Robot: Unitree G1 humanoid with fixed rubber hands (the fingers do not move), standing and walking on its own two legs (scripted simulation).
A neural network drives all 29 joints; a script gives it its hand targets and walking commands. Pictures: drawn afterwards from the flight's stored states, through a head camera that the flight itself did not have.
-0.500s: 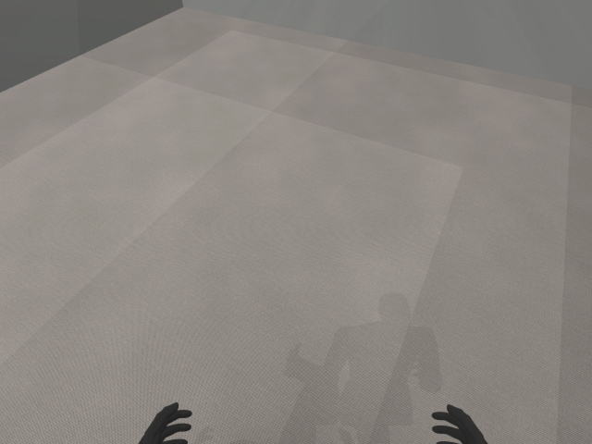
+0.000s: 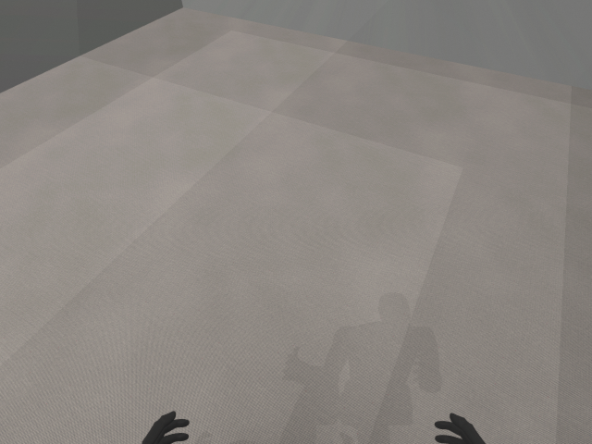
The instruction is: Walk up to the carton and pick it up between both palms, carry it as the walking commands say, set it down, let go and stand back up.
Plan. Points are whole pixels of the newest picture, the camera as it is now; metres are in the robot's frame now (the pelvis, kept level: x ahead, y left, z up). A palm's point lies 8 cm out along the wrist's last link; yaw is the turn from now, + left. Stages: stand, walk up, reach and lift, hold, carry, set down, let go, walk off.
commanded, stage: stand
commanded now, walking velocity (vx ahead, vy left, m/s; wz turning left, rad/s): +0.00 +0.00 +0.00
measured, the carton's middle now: out of the picture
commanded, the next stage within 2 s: walk up in 0.98 s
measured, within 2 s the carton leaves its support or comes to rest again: neither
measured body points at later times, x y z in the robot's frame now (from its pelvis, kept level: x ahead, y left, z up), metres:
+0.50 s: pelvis +0.00 +0.00 +0.00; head +0.01 +0.00 +0.45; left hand +0.11 +0.23 -0.12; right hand +0.11 -0.23 -0.12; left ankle +0.00 +0.12 -0.73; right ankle +0.00 -0.12 -0.73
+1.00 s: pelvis +0.00 +0.00 +0.01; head +0.01 +0.00 +0.46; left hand +0.07 +0.24 -0.13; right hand +0.07 -0.24 -0.13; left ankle +0.00 +0.12 -0.73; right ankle +0.00 -0.12 -0.73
